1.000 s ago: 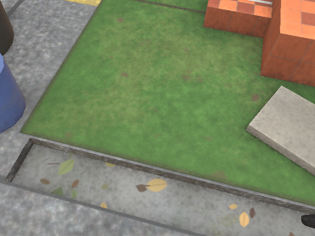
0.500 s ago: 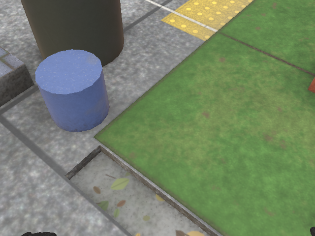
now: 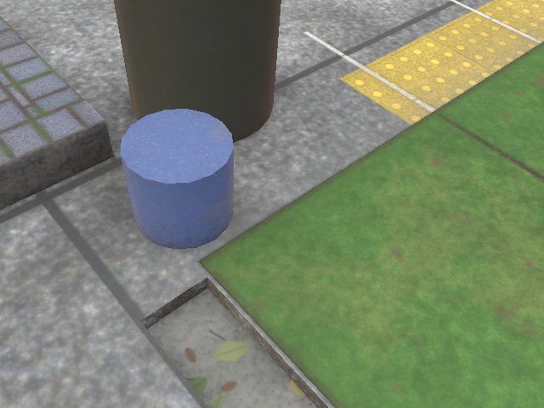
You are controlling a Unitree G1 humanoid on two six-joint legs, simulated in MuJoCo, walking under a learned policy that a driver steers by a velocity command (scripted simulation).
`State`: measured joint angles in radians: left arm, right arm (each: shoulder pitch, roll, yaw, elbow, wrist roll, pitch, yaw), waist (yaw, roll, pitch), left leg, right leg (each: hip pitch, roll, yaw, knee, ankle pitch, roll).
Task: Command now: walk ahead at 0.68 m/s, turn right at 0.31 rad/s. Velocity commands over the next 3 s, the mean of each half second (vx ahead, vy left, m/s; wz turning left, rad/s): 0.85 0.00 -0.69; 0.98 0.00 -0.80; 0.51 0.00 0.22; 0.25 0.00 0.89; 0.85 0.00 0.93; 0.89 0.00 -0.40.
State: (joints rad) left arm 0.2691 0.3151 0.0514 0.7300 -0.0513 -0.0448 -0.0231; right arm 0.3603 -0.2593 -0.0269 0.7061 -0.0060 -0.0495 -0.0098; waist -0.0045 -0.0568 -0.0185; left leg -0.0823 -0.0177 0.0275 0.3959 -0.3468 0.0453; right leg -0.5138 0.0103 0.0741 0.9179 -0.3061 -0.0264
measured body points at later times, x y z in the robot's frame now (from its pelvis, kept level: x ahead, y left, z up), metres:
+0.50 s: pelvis +0.31 -0.08 -0.06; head +0.37 -0.08 +0.38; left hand +0.54 +0.12 -0.18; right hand +0.27 -0.36 -0.16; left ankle +0.20 +0.12 -0.61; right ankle +0.36 -0.16 -0.78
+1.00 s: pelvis +0.59 -0.16 -0.03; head +0.55 -0.18 +0.42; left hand +0.93 -0.16 -0.04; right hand +0.42 -0.40 -0.16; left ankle +0.67 +0.01 -0.73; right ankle +0.53 -0.22 -0.74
